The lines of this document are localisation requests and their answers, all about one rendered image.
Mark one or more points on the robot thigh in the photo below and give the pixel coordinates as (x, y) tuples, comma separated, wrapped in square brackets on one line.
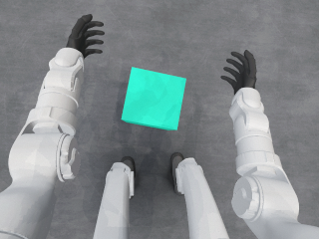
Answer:
[(204, 219), (114, 215)]

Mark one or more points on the right robot hand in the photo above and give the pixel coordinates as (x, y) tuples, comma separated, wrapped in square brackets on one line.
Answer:
[(246, 78)]

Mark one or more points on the right robot upper arm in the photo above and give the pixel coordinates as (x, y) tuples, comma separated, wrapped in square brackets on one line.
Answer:
[(270, 208)]

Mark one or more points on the carton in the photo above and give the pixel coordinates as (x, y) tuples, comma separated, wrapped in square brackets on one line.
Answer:
[(153, 99)]

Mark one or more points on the robot left forearm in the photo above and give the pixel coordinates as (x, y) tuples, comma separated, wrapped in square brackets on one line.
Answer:
[(58, 100)]

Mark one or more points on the left robot thigh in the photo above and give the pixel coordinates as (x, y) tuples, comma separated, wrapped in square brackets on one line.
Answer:
[(114, 215)]

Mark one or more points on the robot right forearm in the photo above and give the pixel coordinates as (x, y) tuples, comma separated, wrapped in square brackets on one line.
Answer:
[(255, 152)]

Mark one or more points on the right robot thigh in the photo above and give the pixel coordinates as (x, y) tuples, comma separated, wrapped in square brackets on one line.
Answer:
[(204, 219)]

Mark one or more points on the left robot hand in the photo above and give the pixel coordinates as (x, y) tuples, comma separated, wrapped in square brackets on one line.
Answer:
[(79, 36)]

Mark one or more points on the left robot upper arm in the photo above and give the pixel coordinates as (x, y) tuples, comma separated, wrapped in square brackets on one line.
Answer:
[(40, 164)]

